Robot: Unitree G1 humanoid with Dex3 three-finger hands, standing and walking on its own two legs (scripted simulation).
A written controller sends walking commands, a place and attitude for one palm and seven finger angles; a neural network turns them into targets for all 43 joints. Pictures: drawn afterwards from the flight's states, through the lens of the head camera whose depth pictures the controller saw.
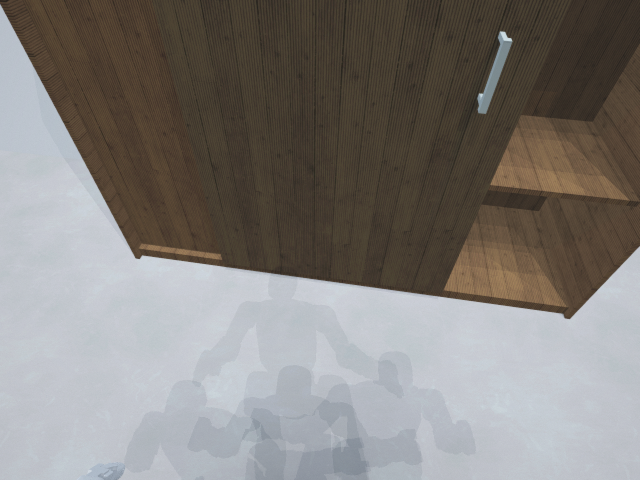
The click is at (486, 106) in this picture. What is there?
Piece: wardrobe's sliding door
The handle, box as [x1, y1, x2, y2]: [477, 31, 512, 113]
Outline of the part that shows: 500,31 498,36 500,45 484,92 482,94 479,93 477,98 479,103 478,112 485,113 512,41 510,38 506,36 504,32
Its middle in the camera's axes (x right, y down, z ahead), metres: +0.36 -0.35 +0.81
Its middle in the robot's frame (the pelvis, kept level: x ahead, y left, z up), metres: +0.87 -0.32 +0.12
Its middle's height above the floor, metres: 0.89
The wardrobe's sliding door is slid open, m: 0.46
